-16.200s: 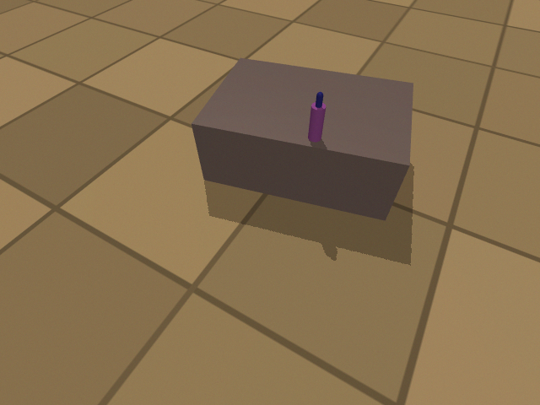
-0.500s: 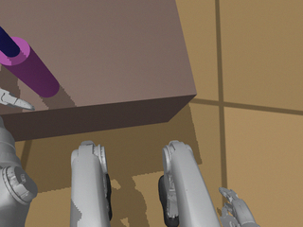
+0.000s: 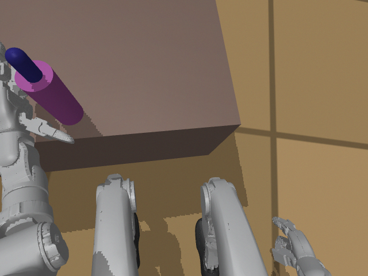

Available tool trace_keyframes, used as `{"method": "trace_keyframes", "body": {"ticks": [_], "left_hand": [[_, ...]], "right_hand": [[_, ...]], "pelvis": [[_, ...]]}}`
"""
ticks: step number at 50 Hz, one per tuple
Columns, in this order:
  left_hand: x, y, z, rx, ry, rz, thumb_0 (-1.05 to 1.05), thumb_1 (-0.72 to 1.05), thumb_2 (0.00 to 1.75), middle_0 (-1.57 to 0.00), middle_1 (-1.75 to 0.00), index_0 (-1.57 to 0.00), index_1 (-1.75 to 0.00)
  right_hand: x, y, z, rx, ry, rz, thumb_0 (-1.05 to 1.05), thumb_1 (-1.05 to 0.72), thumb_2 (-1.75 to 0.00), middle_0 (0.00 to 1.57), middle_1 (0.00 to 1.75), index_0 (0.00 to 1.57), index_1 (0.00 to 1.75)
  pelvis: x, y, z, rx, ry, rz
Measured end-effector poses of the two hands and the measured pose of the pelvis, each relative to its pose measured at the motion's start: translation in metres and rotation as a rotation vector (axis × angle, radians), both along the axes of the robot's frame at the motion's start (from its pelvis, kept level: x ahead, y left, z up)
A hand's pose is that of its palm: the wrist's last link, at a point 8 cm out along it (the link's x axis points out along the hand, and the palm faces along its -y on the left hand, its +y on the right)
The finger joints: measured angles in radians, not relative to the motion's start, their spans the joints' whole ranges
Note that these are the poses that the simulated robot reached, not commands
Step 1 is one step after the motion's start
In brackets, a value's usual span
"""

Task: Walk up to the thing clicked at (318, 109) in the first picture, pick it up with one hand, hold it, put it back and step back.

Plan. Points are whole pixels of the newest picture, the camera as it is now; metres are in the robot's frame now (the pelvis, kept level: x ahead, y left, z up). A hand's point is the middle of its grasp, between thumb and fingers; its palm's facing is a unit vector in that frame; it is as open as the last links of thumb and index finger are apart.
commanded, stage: rest palm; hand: left
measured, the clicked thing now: (48, 90) +0.45 +0.26 +0.02
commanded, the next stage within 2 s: close in 0.24 s
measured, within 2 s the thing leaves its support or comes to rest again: leaves its support in 1.52 s
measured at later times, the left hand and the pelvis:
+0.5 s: hand (43, 98) +0.44 +0.28 +0.00, palm faces +0.25 -0.97 +0.01, open 17.3 cm; pelvis +0.00 +0.00 +0.00, yaw +0 degrees
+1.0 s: hand (42, 90) +0.46 +0.28 +0.00, palm faces +0.25 -0.97 +0.01, open 12.4 cm; pelvis +0.00 +0.00 -0.01, yaw +0 degrees
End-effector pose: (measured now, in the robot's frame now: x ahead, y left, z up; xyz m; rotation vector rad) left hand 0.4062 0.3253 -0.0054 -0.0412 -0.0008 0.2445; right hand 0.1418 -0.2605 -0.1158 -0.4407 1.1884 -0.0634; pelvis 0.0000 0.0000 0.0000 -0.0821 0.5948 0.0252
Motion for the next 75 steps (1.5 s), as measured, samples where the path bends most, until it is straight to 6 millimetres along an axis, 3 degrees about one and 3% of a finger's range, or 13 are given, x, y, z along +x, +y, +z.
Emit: {"method": "trace_keyframes", "body": {"ticks": [6, 13, 21, 36, 51, 64, 75], "left_hand": [[-0.001, -0.005, 0.0, 0.012, 0.005, -0.002, -0.02, -0.61, 0.0, -0.04, 0.0, -0.05, 0.0], [-0.002, -0.008, 0.0, 0.022, 0.002, -0.002, -0.02, -0.61, 0.0, -0.06, 0.0, -0.06, 0.0], [-0.002, -0.004, 0.003, 0.032, -0.005, 0.007, -0.02, -0.6, 0.0, -0.1, -0.02, -0.09, -0.02], [0.005, 0.004, 0.006, 0.036, 0.003, 0.003, -0.02, -0.5, 0.1, -0.37, -0.24, -0.38, -0.22], [0.017, 0.004, 0.004, 0.031, 0.005, 0.008, -0.01, -0.28, 0.36, -0.67, -0.54, -0.68, -0.51], [0.009, 0.0, -0.004, 0.033, 0.01, 0.005, -0.01, -0.07, 0.59, -0.91, -0.79, -0.92, -0.76], [0.008, -0.002, 0.003, 0.063, 0.035, 0.001, -0.01, -0.17, 0.85, -0.87, -1.02, -0.88, -0.99]], "right_hand": [[0.013, 0.006, -0.001, 0.019, -0.013, 0.007, 0.0, -0.93, -0.9, 0.2, 0.3, 0.2, 0.3], [0.016, 0.013, -0.005, 0.045, -0.007, 0.012, 0.0, -0.94, -0.9, 0.2, 0.3, 0.2, 0.3], [0.006, 0.015, -0.005, 0.051, 0.01, -0.003, 0.0, -0.94, -0.9, 0.2, 0.3, 0.2, 0.3], [-0.024, 0.005, -0.002, 0.021, 0.053, -0.045, 0.0, -0.94, -0.89, 0.2, 0.3, 0.2, 0.3], [-0.035, 0.001, -0.007, 0.017, 0.084, -0.061, 0.0, -0.93, -0.89, 0.2, 0.3, 0.2, 0.3], [-0.029, 0.004, -0.009, 0.021, 0.069, -0.047, 0.0, -0.92, -0.89, 0.2, 0.3, 0.2, 0.3], [-0.032, 0.008, -0.008, 0.03, 0.072, -0.061, 0.0, -0.91, -0.89, 0.2, 0.3, 0.2, 0.3]], "pelvis": [[0.003, 0.001, 0.001, 0.0, -0.001, -0.001], [0.003, 0.001, 0.001, 0.002, -0.002, -0.002], [0.001, 0.002, 0.0, -0.001, -0.009, -0.003], [-0.005, 0.002, -0.002, -0.002, -0.017, -0.003], [-0.004, 0.0, -0.005, 0.001, -0.011, -0.007], [-0.005, 0.002, -0.008, -0.002, -0.02, -0.007], [-0.007, 0.002, -0.004, -0.001, -0.022, -0.004]]}}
